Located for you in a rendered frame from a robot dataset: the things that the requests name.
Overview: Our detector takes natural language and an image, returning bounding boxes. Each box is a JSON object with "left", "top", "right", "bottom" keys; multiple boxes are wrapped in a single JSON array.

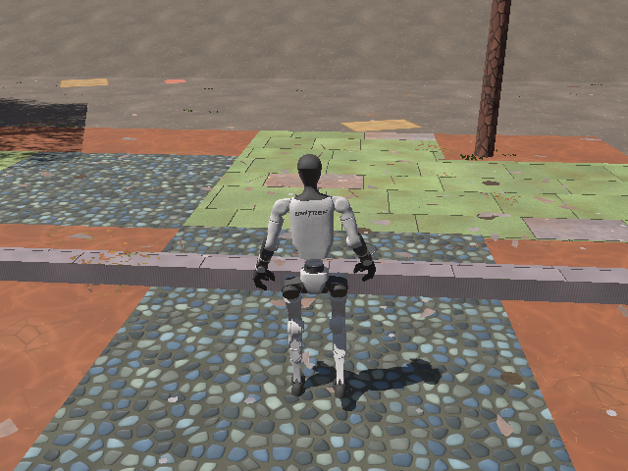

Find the robot right foot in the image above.
[{"left": 333, "top": 378, "right": 347, "bottom": 398}]

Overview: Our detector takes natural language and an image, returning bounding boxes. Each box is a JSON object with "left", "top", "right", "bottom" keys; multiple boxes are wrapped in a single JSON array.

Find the left robot upper arm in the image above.
[{"left": 264, "top": 198, "right": 290, "bottom": 251}]

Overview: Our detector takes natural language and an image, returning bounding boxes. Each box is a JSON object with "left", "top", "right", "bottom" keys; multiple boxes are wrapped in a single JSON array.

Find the right robot upper arm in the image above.
[{"left": 331, "top": 196, "right": 362, "bottom": 249}]

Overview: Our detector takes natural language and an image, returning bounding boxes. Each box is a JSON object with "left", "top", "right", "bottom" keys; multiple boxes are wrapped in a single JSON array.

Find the left robot forearm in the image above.
[{"left": 255, "top": 237, "right": 274, "bottom": 273}]

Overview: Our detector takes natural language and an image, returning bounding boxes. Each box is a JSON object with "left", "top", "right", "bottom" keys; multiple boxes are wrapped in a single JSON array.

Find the robot left hand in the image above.
[{"left": 252, "top": 269, "right": 275, "bottom": 290}]

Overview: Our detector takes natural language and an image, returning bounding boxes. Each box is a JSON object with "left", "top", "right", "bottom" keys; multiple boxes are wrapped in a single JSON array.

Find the right robot forearm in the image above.
[{"left": 353, "top": 233, "right": 373, "bottom": 266}]

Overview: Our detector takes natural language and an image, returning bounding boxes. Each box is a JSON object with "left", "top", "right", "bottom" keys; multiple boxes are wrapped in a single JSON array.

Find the left robot shin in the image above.
[{"left": 288, "top": 321, "right": 303, "bottom": 383}]

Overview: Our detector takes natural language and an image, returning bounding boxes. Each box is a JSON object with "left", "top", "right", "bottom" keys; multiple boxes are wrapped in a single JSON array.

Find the robot right hand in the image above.
[{"left": 353, "top": 261, "right": 376, "bottom": 282}]

